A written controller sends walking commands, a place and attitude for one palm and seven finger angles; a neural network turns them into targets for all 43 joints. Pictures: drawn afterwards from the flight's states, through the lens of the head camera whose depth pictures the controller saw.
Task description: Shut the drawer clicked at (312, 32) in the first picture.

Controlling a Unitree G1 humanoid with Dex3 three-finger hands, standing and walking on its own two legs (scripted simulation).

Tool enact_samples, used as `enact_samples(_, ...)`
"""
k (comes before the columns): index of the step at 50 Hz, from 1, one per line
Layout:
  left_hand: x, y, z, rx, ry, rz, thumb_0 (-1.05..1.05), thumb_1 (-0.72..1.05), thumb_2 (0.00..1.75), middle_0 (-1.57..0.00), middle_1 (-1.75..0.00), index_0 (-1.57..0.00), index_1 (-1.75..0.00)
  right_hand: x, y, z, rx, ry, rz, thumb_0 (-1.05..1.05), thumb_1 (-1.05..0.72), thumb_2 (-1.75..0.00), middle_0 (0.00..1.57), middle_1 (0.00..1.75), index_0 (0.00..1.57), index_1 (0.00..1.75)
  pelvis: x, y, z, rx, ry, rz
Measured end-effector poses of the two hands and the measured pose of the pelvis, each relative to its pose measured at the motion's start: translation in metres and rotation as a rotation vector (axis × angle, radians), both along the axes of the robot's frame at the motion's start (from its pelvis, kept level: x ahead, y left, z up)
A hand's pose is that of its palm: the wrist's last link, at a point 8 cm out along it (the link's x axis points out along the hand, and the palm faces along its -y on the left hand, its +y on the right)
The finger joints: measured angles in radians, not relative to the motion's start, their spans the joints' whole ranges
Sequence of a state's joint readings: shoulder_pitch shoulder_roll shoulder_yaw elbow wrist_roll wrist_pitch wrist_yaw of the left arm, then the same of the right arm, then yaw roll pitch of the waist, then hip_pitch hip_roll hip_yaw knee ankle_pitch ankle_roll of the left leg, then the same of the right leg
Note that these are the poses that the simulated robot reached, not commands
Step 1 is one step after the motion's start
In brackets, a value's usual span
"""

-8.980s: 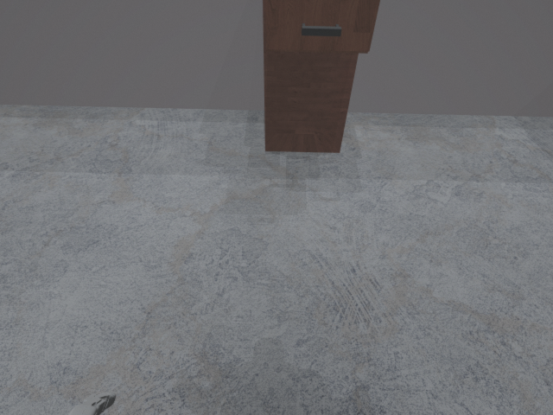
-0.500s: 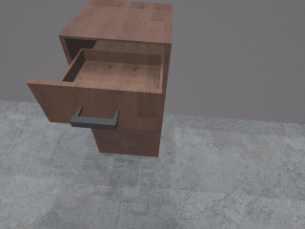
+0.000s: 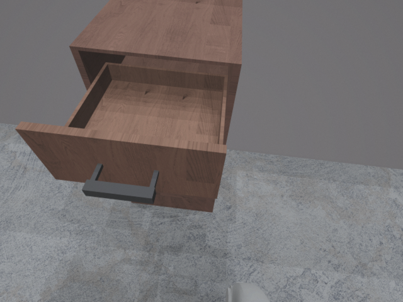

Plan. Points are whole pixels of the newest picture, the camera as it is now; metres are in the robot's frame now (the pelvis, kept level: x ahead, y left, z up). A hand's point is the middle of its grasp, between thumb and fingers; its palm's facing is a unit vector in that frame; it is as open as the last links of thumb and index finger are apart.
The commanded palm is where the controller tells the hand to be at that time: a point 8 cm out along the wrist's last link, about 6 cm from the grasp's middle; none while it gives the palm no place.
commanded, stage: come to a stop and stand still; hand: left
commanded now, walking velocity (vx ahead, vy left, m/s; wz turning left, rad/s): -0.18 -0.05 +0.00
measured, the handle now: (123, 181) +0.33 +0.18 +0.03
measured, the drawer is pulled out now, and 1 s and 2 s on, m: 0.29 0.29 0.29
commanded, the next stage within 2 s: look again from close up in 0.86 s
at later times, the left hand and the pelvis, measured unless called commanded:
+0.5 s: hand out of the picture +0.08 +0.16 -0.17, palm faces +0.05 -0.97 -0.23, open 7.4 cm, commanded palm none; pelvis +0.00 -0.03 -0.01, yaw +1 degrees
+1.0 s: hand out of the picture -0.01 +0.14 -0.17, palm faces -0.01 -0.97 -0.25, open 7.3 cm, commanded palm none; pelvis -0.03 -0.05 -0.01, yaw -1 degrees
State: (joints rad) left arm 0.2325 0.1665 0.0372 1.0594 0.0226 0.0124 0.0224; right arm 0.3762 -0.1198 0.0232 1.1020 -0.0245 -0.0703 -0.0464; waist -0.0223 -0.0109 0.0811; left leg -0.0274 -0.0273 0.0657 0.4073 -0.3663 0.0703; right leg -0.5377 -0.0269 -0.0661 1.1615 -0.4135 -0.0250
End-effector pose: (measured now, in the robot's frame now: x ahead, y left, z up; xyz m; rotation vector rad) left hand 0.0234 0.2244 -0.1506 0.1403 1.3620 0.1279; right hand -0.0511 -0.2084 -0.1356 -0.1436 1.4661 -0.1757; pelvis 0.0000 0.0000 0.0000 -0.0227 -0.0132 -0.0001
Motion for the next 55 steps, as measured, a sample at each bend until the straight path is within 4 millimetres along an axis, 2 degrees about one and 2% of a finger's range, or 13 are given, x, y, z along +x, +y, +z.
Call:
enact_samples(6, 0.091, -0.012, 0.013, 0.027, -0.184, -0.048, 0.00, 0.91, 0.90, -0.20, -0.30, -0.20, -0.30, -0.005, -0.002, -0.006, 0.051, 0.109, -0.025, 0.00, -0.91, -0.90, 0.20, 0.30, 0.20, 0.30, 0.018, -0.014, -0.002, 0.011, -0.014, 0.005)
enact_samples(9, 0.117, -0.019, 0.011, 0.056, -0.239, -0.069, 0.00, 0.91, 0.90, -0.20, -0.30, -0.20, -0.30, 0.009, -0.017, -0.020, 0.060, 0.110, -0.051, 0.00, -0.91, -0.90, 0.20, 0.30, 0.20, 0.30, 0.033, -0.026, -0.013, 0.037, -0.022, 0.008)
enact_samples(11, 0.122, -0.022, 0.008, 0.075, -0.254, -0.070, 0.00, 0.91, 0.90, -0.20, -0.30, -0.20, -0.30, 0.024, -0.030, -0.029, 0.053, 0.085, -0.062, 0.00, -0.91, -0.90, 0.20, 0.30, 0.20, 0.30, 0.036, -0.032, -0.020, 0.044, -0.022, 0.011)
enact_samples(14, 0.115, -0.028, 0.008, 0.083, -0.232, -0.071, 0.00, 0.91, 0.90, -0.20, -0.30, -0.20, -0.30, 0.052, -0.048, -0.032, 0.026, 0.017, -0.057, 0.00, -0.91, -0.90, 0.20, 0.30, 0.20, 0.30, 0.031, -0.037, -0.019, 0.046, -0.031, 0.018)
enact_samples(19, 0.086, -0.032, 0.009, 0.072, -0.184, -0.045, 0.00, 0.91, 0.90, -0.20, -0.30, -0.20, -0.30, 0.094, -0.066, -0.023, 0.003, -0.107, -0.001, 0.00, -0.91, -0.90, 0.20, 0.30, 0.19, 0.30, 0.015, -0.039, -0.012, 0.064, -0.018, 0.022)
enact_samples(25, 0.045, -0.018, 0.009, 0.064, -0.160, 0.004, 0.00, 0.91, 0.90, -0.21, -0.30, -0.21, -0.30, 0.110, -0.065, -0.007, -0.014, -0.197, 0.060, 0.00, -0.91, -0.90, 0.20, 0.30, 0.19, 0.30, -0.003, -0.032, -0.008, 0.071, -0.004, 0.019)
enact_samples(28, 0.024, -0.005, 0.003, 0.058, -0.139, 0.025, 0.00, 0.90, 0.90, -0.21, -0.30, -0.21, -0.30, 0.097, -0.056, -0.001, -0.030, -0.223, 0.058, 0.00, -0.91, -0.90, 0.20, 0.30, 0.19, 0.30, -0.010, -0.024, -0.009, 0.050, 0.003, 0.014)
enact_samples(32, -0.002, 0.007, 0.003, 0.042, -0.093, 0.051, 0.00, 0.91, 0.90, -0.20, -0.30, -0.20, -0.30, 0.054, -0.038, 0.005, -0.036, -0.168, 0.039, 0.00, -0.91, -0.90, 0.20, 0.30, 0.19, 0.30, -0.019, -0.015, -0.003, 0.034, -0.005, 0.016)
enact_samples(36, -0.026, 0.008, 0.012, 0.026, -0.068, 0.073, 0.00, 0.91, 0.90, -0.20, -0.30, -0.20, -0.30, 0.017, -0.018, 0.006, 0.004, -0.069, 0.042, 0.00, -0.91, -0.90, 0.20, 0.30, 0.19, 0.30, -0.021, -0.010, 0.006, 0.017, 0.008, 0.030)
enact_samples(41, -0.052, -0.003, 0.014, 0.021, 0.019, 0.062, 0.00, 0.91, 0.90, -0.20, -0.30, -0.20, -0.30, -0.008, -0.004, 0.003, 0.047, -0.027, 0.014, 0.00, -0.91, -0.90, 0.20, 0.30, 0.20, 0.30, -0.023, -0.013, 0.008, 0.029, 0.032, 0.024)
enact_samples(46, -0.048, -0.025, 0.015, 0.022, 0.055, 0.017, 0.01, 0.91, 0.90, -0.20, -0.30, -0.20, -0.30, -0.033, -0.005, -0.003, 0.083, 0.019, -0.027, 0.00, -0.91, -0.90, 0.20, 0.30, 0.20, 0.30, -0.029, -0.027, 0.006, 0.039, 0.042, 0.014)
enact_samples(50, -0.036, -0.037, 0.010, 0.076, 0.002, -0.020, 0.01, 0.94, 0.90, -0.20, -0.30, -0.20, -0.30, -0.048, -0.023, -0.019, 0.117, 0.068, -0.063, 0.00, -0.91, -0.90, 0.20, 0.30, 0.20, 0.30, -0.033, -0.046, -0.006, 0.065, 0.052, -0.013)
enact_samples(55, -0.032, -0.056, 0.012, 0.080, -0.030, -0.051, 0.01, 0.94, 0.90, -0.20, -0.30, -0.20, -0.30, -0.031, -0.052, -0.031, 0.104, 0.025, -0.047, 0.00, -0.91, -0.90, 0.20, 0.30, 0.20, 0.30, -0.040, -0.055, -0.009, -0.001, 0.026, 0.003)
